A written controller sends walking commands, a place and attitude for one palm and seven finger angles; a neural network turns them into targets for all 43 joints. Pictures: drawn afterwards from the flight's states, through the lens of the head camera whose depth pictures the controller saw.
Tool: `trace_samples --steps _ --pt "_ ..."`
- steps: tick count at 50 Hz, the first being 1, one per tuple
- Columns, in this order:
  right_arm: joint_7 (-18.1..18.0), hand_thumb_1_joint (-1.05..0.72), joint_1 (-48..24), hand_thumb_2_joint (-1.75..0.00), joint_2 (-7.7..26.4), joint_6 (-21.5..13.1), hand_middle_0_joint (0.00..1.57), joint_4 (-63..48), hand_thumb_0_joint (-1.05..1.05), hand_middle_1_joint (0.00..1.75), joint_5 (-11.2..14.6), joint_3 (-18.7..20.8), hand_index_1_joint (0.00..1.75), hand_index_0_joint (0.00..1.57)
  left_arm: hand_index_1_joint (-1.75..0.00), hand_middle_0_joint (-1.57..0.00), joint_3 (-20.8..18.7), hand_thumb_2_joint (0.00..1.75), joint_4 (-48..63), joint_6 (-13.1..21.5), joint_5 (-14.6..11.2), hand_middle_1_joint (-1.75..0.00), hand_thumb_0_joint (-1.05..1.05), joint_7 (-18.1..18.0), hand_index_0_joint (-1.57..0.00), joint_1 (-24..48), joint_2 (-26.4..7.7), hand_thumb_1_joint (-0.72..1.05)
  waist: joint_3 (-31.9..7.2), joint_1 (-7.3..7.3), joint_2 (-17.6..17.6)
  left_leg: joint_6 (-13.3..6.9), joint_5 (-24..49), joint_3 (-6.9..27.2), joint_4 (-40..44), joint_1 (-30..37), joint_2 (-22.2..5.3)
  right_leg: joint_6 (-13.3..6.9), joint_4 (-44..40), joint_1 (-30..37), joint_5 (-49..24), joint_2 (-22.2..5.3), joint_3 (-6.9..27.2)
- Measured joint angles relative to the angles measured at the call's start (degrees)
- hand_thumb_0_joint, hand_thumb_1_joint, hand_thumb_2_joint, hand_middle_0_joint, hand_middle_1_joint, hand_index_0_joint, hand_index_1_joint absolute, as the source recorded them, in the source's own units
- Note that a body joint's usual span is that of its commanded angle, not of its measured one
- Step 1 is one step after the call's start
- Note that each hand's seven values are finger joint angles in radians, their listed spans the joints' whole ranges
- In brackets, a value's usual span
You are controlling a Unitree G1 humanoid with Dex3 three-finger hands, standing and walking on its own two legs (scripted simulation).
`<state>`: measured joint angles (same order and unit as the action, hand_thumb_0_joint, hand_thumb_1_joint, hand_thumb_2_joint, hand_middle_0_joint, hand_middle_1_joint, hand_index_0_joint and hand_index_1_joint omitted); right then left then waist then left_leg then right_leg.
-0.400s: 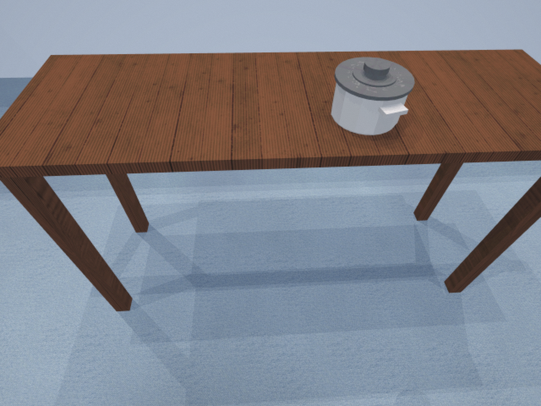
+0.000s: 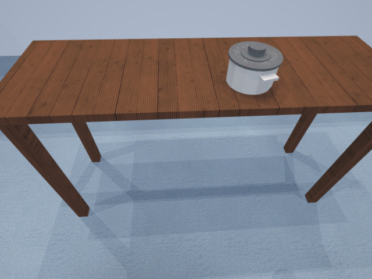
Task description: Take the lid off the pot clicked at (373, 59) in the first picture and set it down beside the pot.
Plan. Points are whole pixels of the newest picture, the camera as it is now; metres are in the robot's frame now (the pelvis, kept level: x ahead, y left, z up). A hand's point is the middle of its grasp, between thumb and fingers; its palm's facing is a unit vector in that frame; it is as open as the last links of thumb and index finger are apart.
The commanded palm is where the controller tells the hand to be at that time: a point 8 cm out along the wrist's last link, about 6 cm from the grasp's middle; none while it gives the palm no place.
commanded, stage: look at it before walking up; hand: left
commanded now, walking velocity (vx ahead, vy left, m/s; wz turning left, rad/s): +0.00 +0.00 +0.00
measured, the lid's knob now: (257, 47) +0.73 -0.17 +0.14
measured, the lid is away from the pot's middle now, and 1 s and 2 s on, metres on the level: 0.00 0.00 0.00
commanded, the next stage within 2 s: walk to a spot facing it in 0.24 s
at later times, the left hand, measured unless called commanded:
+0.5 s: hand out of the picture +0.01 +0.17 -0.18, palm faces +0.01 -0.98 -0.21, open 7.4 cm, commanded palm none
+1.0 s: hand out of the picture +0.09 +0.17 -0.16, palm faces -0.21 -0.95 -0.25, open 7.4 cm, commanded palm none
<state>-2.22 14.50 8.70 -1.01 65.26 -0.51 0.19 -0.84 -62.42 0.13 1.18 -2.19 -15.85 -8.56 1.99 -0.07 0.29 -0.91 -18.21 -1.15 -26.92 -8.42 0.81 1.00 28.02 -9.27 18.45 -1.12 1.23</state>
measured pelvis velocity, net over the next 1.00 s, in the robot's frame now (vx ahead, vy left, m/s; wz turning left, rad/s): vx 0.00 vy -0.01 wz -0.32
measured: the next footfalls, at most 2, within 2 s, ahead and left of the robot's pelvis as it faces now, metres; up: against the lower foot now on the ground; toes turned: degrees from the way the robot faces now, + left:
left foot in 1.08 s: +0.10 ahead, +0.11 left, +0.00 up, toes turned -21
right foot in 1.42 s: -0.01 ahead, -0.15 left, +0.00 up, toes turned -36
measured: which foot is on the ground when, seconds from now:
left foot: down 0.00-0.64, up 0.66-1.00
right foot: down 0.00-1.00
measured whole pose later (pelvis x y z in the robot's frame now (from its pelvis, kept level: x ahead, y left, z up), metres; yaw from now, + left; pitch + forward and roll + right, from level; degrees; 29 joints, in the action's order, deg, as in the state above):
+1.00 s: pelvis +0.00 -0.01 +0.00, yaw -18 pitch +2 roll +1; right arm -2.1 3.7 12.3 1.1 51.3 -0.1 3.2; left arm -4.7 -52.9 -2.5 1.4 -0.1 -15.1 -11.1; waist 5.8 -2.9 0.3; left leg 2.9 -23.9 0.4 -44.6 -22.4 -1.3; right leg -2.1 27.8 -14.5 14.3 4.9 9.7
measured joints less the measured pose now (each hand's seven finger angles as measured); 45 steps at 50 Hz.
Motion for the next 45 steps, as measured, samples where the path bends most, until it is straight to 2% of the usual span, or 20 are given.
trace_samples --steps 20,27,31,33,36,38,45 --pt "-0.28 -0.91 0.24 -0.90 0.29 -0.01 0.20 0.19 0.00 0.30 -0.05 0.25 0.30 0.20 -0.30 -0.20 -0.34 0.90 -0.23 -0.01 -0.04 -0.30 0.00 0.03 -0.20 -0.36 -0.22 0.91 0.38 -0.13 -0.08 0.26 -0.29 -0.26 0.32 0.32 -0.37 -0.26 -0.27 0.14 0.17 0.36 0.23" --pt "-0.75 -0.91 -0.71 -0.90 0.19 0.65 0.20 -2.85 0.00 0.30 -0.38 1.50 0.30 0.20 -0.30 -0.20 -2.02 0.90 1.86 -1.97 0.11 -0.30 0.00 1.05 -0.20 -0.46 -0.83 0.91 1.50 -0.87 0.34 0.60 -2.36 -3.97 -3.03 -1.06 -1.53 -1.05 6.56 -4.49 1.94 1.53 2.93" --pt "-0.53 -0.91 -1.00 -0.90 0.78 0.79 0.20 -4.87 0.00 0.30 -0.76 2.18 0.30 0.21 -0.30 -0.20 -3.16 0.90 3.80 -2.86 0.30 -0.30 0.00 1.93 -0.20 -0.23 -1.56 0.91 2.77 -1.23 -0.10 1.42 -4.37 -6.93 -6.01 -1.45 -3.06 -1.90 10.84 -7.29 4.85 1.30 -0.57" --pt "-0.39 -0.91 -0.93 -0.90 1.71 1.26 0.21 -5.32 0.00 0.30 -0.60 2.58 0.30 0.21 -0.30 -0.20 -3.49 0.90 4.75 -2.35 0.58 -0.30 0.00 2.13 -0.20 0.12 -1.44 0.91 3.15 -0.73 -2.00 1.82 -6.04 -6.51 -11.26 -3.70 -4.93 -3.29 10.40 -7.23 2.10 2.65 -1.73" --pt "-0.49 -0.91 -1.82 -0.90 2.80 2.74 0.20 -5.59 0.00 0.30 -0.36 2.93 0.30 0.20 -0.30 -0.20 -3.60 0.90 6.37 -1.30 0.08 -0.30 0.00 1.46 -0.20 0.50 -1.21 0.91 3.38 -1.04 -2.71 2.06 -10.97 -2.38 -26.52 -10.81 -3.93 -4.57 8.34 -6.64 2.24 3.59 -1.92" --pt "-0.44 -0.91 -3.13 -0.90 3.41 2.96 0.20 -6.34 0.00 0.30 -0.38 3.11 0.30 0.20 -0.30 -0.20 -3.57 0.90 7.17 -1.26 0.02 -0.30 0.00 1.14 -0.20 0.53 -0.94 0.91 3.76 -1.51 -2.63 2.58 -10.43 -1.34 -31.56 -14.13 -3.64 -4.74 5.58 -5.81 0.52 4.04 -0.90" --pt "0.17 -0.91 -8.57 -0.90 3.92 2.70 0.20 -11.08 0.00 0.30 -0.06 3.33 0.30 0.20 -0.30 -0.20 -3.38 0.90 8.50 -1.95 0.13 -0.30 0.00 1.81 -0.20 0.04 -1.28 0.91 4.09 -2.19 -1.04 4.03 -6.16 0.72 -26.00 -16.99 -3.30 -4.26 -0.19 -4.70 -3.71 5.05 4.66"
